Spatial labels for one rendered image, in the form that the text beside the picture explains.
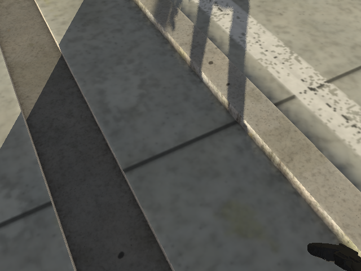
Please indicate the robot right hand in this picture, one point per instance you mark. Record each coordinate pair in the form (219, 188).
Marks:
(343, 256)

